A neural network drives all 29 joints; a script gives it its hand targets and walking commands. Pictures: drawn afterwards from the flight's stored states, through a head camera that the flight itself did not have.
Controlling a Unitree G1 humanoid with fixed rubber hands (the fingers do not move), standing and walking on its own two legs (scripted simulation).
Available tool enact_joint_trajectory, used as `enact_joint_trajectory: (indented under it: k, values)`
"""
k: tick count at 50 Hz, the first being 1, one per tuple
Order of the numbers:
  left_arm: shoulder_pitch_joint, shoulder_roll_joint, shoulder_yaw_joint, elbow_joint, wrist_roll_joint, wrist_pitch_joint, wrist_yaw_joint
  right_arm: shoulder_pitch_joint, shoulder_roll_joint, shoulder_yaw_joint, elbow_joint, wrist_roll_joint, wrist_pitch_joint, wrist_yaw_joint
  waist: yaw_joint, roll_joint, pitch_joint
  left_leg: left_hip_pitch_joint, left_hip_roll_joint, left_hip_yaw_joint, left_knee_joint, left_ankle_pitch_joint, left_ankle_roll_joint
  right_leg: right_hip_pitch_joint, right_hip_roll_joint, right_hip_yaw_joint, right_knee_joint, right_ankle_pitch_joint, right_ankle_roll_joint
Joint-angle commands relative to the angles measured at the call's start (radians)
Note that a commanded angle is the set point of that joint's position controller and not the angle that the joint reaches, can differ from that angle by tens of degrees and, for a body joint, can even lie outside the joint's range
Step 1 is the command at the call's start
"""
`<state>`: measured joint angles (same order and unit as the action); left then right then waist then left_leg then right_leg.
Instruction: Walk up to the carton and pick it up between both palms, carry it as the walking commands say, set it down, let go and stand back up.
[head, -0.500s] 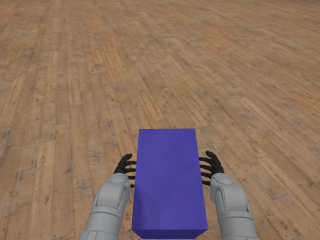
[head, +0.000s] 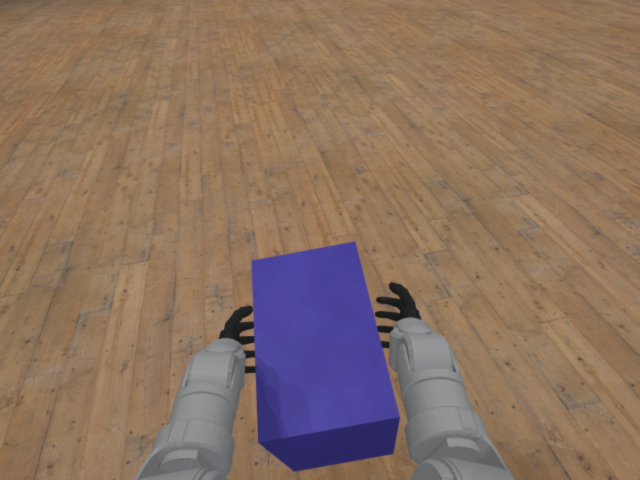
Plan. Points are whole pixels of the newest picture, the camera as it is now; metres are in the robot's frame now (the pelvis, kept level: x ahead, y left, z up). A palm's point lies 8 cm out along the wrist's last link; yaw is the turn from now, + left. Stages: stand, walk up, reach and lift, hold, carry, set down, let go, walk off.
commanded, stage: set down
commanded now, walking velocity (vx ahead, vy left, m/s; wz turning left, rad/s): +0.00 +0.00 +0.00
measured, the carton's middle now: (323, 359) +0.33 -0.01 -0.06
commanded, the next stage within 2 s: none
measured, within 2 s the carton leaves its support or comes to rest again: neither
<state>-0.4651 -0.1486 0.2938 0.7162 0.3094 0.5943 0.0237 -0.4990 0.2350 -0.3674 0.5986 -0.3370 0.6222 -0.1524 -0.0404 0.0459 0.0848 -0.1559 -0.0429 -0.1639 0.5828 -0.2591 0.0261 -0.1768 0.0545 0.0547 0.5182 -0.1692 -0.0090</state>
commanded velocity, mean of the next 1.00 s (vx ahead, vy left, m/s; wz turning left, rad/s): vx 0.00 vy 0.00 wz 0.00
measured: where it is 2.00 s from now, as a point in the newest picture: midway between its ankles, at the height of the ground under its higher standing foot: outside the picture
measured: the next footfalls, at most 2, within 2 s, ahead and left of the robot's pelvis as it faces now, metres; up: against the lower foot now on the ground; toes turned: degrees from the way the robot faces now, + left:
none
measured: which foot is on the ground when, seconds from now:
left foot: down 0.00-1.00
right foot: down 0.00-1.00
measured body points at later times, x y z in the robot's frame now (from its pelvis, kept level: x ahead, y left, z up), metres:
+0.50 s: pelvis -0.04 +0.03 -0.04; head +0.07 +0.03 +0.39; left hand +0.36 +0.12 -0.08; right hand +0.33 -0.12 -0.07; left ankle +0.05 +0.14 -0.73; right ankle +0.08 -0.11 -0.73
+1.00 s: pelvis +0.01 +0.02 -0.09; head +0.18 +0.01 +0.32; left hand +0.39 +0.11 -0.18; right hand +0.37 -0.13 -0.17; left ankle +0.06 +0.14 -0.73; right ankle +0.08 -0.11 -0.73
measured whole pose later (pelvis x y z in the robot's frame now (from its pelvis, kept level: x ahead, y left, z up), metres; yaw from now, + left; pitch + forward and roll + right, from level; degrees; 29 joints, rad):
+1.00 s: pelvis +0.01 +0.02 -0.09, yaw +0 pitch +26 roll +0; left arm -0.55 -0.13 0.22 0.72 0.14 0.13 0.18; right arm -0.51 0.24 -0.38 0.56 -0.22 0.12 -0.17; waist -0.08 0.05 -0.09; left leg -1.17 -0.13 -0.12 1.16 -0.45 -0.01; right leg -1.20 0.09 0.12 1.13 -0.39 0.05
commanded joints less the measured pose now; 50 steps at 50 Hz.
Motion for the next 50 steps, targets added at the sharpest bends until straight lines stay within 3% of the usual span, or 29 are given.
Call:
enact_joint_trajectory:
  k: [1, 5, 8, 9, 10, 13, 14, 17, 20, 21, 22, 23, 24, 25, 26, 28, 29, 32, 34, 36, 37, 38, 41, 42, 43, 44, 47, 49, 50]
  values:
    - [-0.950, -1.014, -0.386, -0.165, -0.252, -0.213, -0.277, -0.532, 1.193, 0.411, 0.096, 0.226, -0.094, 0.224, -0.065, -0.067, -0.471, -0.159, -0.062, 0.058, -0.015, -0.064, 0.037, 0.141, -0.024, 0.110, -0.094, -0.222, 0.021]
    - [-0.888, -0.971, -0.271, -0.044, -0.155, -0.231, -0.245, -0.590, 1.203, 0.399, 0.156, 0.226, -0.128, 0.223, 0.021, -0.079, -0.460, -0.186, -0.060, 0.067, 0.000, -0.111, 0.045, 0.053, -0.002, 0.084, -0.062, -0.298, 0.013]
    - [-0.841, -0.997, -0.257, 0.060, -0.119, -0.232, -0.233, -0.628, 1.072, 0.313, 0.142, 0.186, -0.162, 0.235, -0.029, 0.050, -0.417, -0.296, -0.041, 0.054, -0.041, -0.177, 0.032, 0.036, -0.001, 0.051, -0.005, -0.254, -0.001]
    - [-0.912, -0.948, -0.177, 0.096, -0.108, -0.252, -0.236, -0.649, 1.061, 0.262, 0.215, 0.158, -0.167, 0.226, -0.043, -0.052, -0.343, -0.332, -0.037, 0.067, -0.010, -0.259, 0.042, -0.026, 0.013, 0.062, -0.001, -0.387, -0.003]
    - [-0.974, -0.935, -0.181, 0.071, -0.096, -0.257, -0.226, -0.639, 1.032, 0.235, 0.222, 0.153, -0.171, 0.231, -0.056, 0.013, -0.380, -0.318, -0.038, 0.064, -0.029, -0.248, 0.035, -0.019, 0.017, 0.033, 0.015, -0.329, -0.001]
    - [-0.977, -0.912, -0.153, 0.072, -0.091, -0.290, -0.197, -0.735, 1.017, 0.292, 0.210, 0.178, -0.196, 0.249, 0.027, 0.008, -0.395, -0.355, -0.043, 0.089, 0.002, -0.250, 0.034, -0.056, 0.026, 0.054, 0.045, -0.356, -0.002]
    - [-1.067, -0.894, -0.196, 0.012, -0.095, -0.317, -0.201, -0.618, 1.029, 0.226, 0.274, 0.116, -0.216, 0.251, -0.057, -0.091, -0.414, -0.408, -0.044, 0.078, 0.036, -0.244, 0.024, -0.074, 0.044, 0.042, 0.048, -0.349, 0.005]
    - [-1.021, -0.925, -0.142, 0.098, -0.082, -0.318, -0.173, -0.809, 0.958, 0.302, 0.154, 0.170, -0.248, 0.261, 0.047, -0.002, -0.530, -0.331, -0.027, 0.081, 0.009, -0.287, 0.038, -0.096, 0.052, 0.011, 0.138, -0.334, 0.005]
    - [-0.980, -1.036, -0.245, 0.117, -0.114, -0.327, -0.153, -0.698, 0.938, 0.271, 0.212, 0.096, -0.283, 0.263, -0.066, 0.013, -0.514, -0.339, -0.028, 0.018, 0.007, -0.304, 0.028, -0.210, 0.080, -0.031, 0.189, -0.274, 0.003]
    - [-0.977, -0.994, -0.217, 0.093, -0.091, -0.350, -0.150, -0.783, 0.905, 0.280, 0.143, 0.111, -0.313, 0.266, -0.005, 0.009, -0.563, -0.397, -0.031, 0.052, 0.064, -0.287, 0.004, -0.233, 0.074, -0.030, 0.224, -0.264, 0.004]
    - [-1.084, -0.964, -0.256, 0.044, -0.126, -0.369, -0.154, -0.753, 0.891, 0.286, 0.166, 0.126, -0.320, 0.261, -0.085, 0.002, -0.634, -0.359, -0.043, 0.061, 0.091, -0.275, -0.011, -0.282, 0.062, -0.038, 0.217, -0.246, -0.003]
    - [-0.986, -1.043, -0.292, 0.072, -0.126, -0.366, -0.139, -0.772, 0.955, 0.345, 0.135, 0.130, -0.334, 0.269, -0.025, 0.030, -0.657, -0.329, -0.059, 0.060, 0.102, -0.212, -0.015, -0.291, 0.065, -0.035, 0.233, -0.197, -0.002]
    - [-0.989, -1.062, -0.321, 0.025, -0.132, -0.384, -0.129, -0.764, 0.942, 0.330, 0.128, 0.121, -0.348, 0.277, -0.068, -0.004, -0.728, -0.312, -0.058, 0.049, 0.112, -0.160, -0.026, -0.346, 0.070, -0.048, 0.239, -0.162, 0.001]
    - [-0.954, -1.025, -0.300, 0.034, -0.112, -0.386, -0.126, -0.714, 0.902, 0.312, 0.149, 0.112, -0.356, 0.279, -0.025, 0.077, -0.747, -0.376, -0.060, 0.067, 0.140, -0.198, -0.045, -0.340, 0.060, -0.032, 0.278, -0.169, -0.010]
    - [-0.902, -1.123, -0.341, 0.060, -0.124, -0.395, -0.113, -0.721, 0.874, 0.360, 0.099, 0.103, -0.369, 0.289, -0.098, 0.018, -0.778, -0.307, -0.059, 0.031, 0.130, -0.166, -0.049, -0.387, 0.077, -0.053, 0.287, -0.133, 0.002]
    - [-0.884, -1.107, -0.395, 0.025, -0.124, -0.407, -0.106, -0.669, 0.892, 0.393, 0.112, 0.120, -0.384, 0.293, -0.061, 0.100, -0.825, -0.387, -0.084, 0.076, 0.191, -0.059, -0.065, -0.400, 0.055, -0.042, 0.309, -0.069, -0.005]
    - [-0.875, -1.131, -0.476, -0.051, -0.182, -0.434, -0.104, -0.579, 0.953, 0.424, 0.126, 0.115, -0.384, 0.305, -0.116, -0.035, -0.892, -0.315, -0.067, 0.032, 0.178, 0.024, -0.056, -0.390, 0.086, -0.071, 0.344, 0.001, 0.013]
    - [-0.771, -1.143, -0.552, -0.078, -0.193, -0.472, -0.088, -0.575, 0.977, 0.557, 0.041, 0.160, -0.415, 0.292, -0.048, -0.022, -1.023, -0.350, -0.088, 0.053, 0.268, 0.184, -0.056, -0.355, 0.075, -0.029, 0.371, 0.103, 0.022]
    - [-0.803, -1.083, -0.598, -0.127, -0.203, -0.483, -0.075, -0.495, 0.925, 0.512, 0.051, 0.129, -0.437, 0.293, -0.092, 0.042, -0.984, -0.383, -0.071, 0.033, 0.290, 0.236, -0.063, -0.505, 0.090, -0.034, 0.412, 0.076, 0.013]
    - [-0.659, -1.096, -0.625, -0.145, -0.227, -0.506, -0.079, -0.507, 0.976, 0.638, -0.033, 0.197, -0.450, 0.278, -0.026, -0.047, -1.098, -0.461, -0.121, 0.074, 0.345, 0.302, -0.056, -0.377, 0.105, -0.030, 0.447, 0.216, 0.040]
    - [-0.740, -1.020, -0.581, -0.090, -0.225, -0.502, -0.080, -0.503, 0.951, 0.593, 0.010, 0.195, -0.445, 0.264, -0.076, -0.092, -0.984, -0.539, -0.114, 0.064, 0.342, 0.116, -0.036, -0.410, 0.098, -0.027, 0.441, 0.111, 0.042]
    - [-0.695, -1.019, -0.526, -0.057, -0.184, -0.497, -0.077, -0.517, 0.965, 0.592, 0.038, 0.179, -0.443, 0.257, -0.025, -0.005, -0.900, -0.577, -0.117, 0.087, 0.347, 0.108, -0.026, -0.464, 0.075, 0.011, 0.431, 0.107, 0.046]
    - [-0.687, -1.003, -0.559, -0.071, -0.198, -0.516, -0.080, -0.469, 0.956, 0.574, 0.072, 0.167, -0.469, 0.251, -0.038, -0.043, -0.953, -0.600, -0.130, 0.053, 0.368, 0.182, -0.024, -0.507, 0.100, -0.009, 0.476, 0.140, 0.045]
    - [-0.632, -0.995, -0.570, -0.074, -0.176, -0.520, -0.077, -0.483, 0.989, 0.616, 0.034, 0.190, -0.471, 0.245, 0.017, -0.013, -1.003, -0.592, -0.134, 0.063, 0.401, 0.171, -0.027, -0.508, 0.095, -0.003, 0.502, 0.131, 0.050]
    - [-0.671, -0.971, -0.583, -0.127, -0.205, -0.535, -0.079, -0.405, 0.980, 0.598, 0.038, 0.185, -0.476, 0.240, -0.050, -0.062, -1.030, -0.630, -0.120, 0.069, 0.405, 0.245, -0.033, -0.448, 0.109, -0.002, 0.502, 0.237, 0.055]
    - [-0.643, -0.965, -0.562, -0.065, -0.220, -0.541, -0.076, -0.522, 0.941, 0.647, -0.008, 0.216, -0.492, 0.228, -0.012, -0.045, -1.020, -0.659, -0.138, 0.079, 0.429, 0.236, -0.022, -0.479, 0.098, 0.006, 0.523, 0.241, 0.070]
    - [-0.684, -1.005, -0.650, -0.113, -0.240, -0.540, -0.077, -0.386, 0.918, 0.594, 0.058, 0.164, -0.501, 0.203, -0.103, 0.010, -1.083, -0.684, -0.145, 0.086, 0.476, 0.254, -0.060, -0.483, 0.108, -0.009, 0.548, 0.276, 0.058]
    - [-0.664, -0.885, -0.607, -0.120, -0.220, -0.552, -0.081, -0.321, 0.960, 0.559, 0.105, 0.155, -0.489, 0.192, -0.091, -0.044, -1.034, -0.771, -0.134, 0.091, 0.493, 0.218, -0.049, -0.461, 0.112, 0.013, 0.558, 0.316, 0.063]
    - [-0.673, -0.922, -0.593, -0.086, -0.221, -0.550, -0.072, -0.424, 0.946, 0.590, 0.067, 0.174, -0.499, 0.193, -0.007, -0.008, -1.007, -0.769, -0.138, 0.097, 0.495, 0.142, -0.040, -0.492, 0.098, 0.003, 0.589, 0.200, 0.066]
